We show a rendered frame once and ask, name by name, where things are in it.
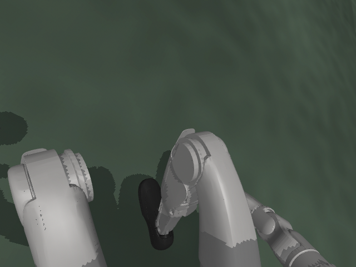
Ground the right robot foot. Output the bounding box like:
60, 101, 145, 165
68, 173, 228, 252
138, 178, 174, 250

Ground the right robot hand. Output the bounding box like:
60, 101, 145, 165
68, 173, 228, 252
244, 192, 263, 214

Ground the right robot arm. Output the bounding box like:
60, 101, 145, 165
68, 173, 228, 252
251, 206, 336, 267

